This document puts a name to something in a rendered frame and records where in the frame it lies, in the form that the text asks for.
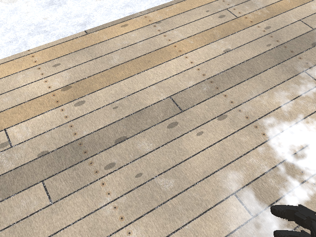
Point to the robot right hand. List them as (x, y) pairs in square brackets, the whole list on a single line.
[(300, 214)]

